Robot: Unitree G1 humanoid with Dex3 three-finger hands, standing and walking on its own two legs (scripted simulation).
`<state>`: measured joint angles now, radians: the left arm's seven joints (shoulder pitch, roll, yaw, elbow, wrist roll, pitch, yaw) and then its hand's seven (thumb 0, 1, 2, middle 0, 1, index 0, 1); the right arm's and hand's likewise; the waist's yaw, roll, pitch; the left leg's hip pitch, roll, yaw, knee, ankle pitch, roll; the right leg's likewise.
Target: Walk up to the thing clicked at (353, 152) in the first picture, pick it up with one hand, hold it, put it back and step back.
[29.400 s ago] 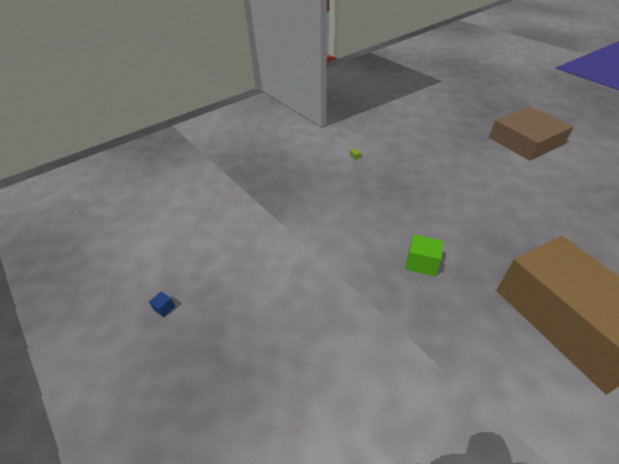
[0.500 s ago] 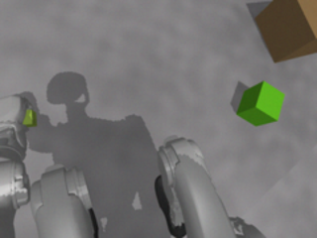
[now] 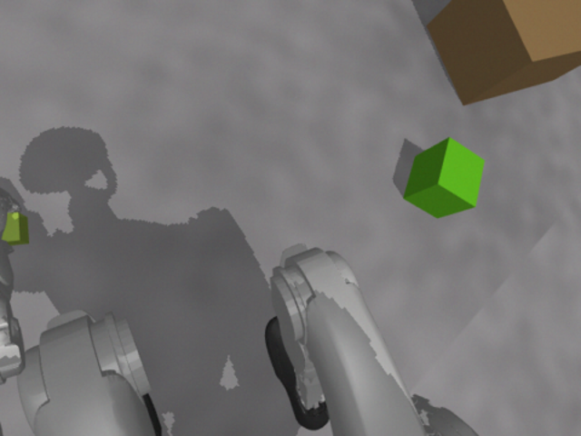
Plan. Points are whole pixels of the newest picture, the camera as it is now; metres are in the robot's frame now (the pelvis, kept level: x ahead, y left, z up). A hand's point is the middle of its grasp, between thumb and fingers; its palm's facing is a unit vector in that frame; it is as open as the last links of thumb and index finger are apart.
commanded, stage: rest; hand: left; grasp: from above
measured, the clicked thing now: (0, 230) +0.45 +0.29 -0.26
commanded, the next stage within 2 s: open in 0.72 s
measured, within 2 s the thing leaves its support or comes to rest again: rests again in 0.30 s
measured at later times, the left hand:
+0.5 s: hand out of the picture +0.43 +0.29 -0.24, palm faces -0.40 -0.20 -0.89, open 6.4 cm
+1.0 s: hand out of the picture +0.43 +0.29 -0.25, palm faces -0.40 -0.19 -0.90, open 6.6 cm
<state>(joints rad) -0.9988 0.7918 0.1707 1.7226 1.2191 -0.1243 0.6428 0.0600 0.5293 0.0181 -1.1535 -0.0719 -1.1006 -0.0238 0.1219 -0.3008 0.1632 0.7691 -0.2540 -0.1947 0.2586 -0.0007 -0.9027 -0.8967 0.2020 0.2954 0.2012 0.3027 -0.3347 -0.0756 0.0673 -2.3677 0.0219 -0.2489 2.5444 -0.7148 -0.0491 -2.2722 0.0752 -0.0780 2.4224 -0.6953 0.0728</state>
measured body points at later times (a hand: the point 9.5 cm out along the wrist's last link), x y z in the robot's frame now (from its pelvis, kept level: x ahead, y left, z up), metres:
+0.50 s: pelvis +0.00 +0.01 +0.00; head +0.25 +0.12 +0.35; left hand +0.45 +0.30 -0.19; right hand +0.03 -0.24 -0.07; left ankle +0.06 +0.14 -0.26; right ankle +0.10 -0.13 -0.26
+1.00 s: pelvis -0.01 +0.01 +0.00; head +0.25 +0.12 +0.34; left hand +0.45 +0.30 -0.20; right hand +0.03 -0.24 -0.06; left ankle +0.06 +0.14 -0.26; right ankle +0.10 -0.13 -0.26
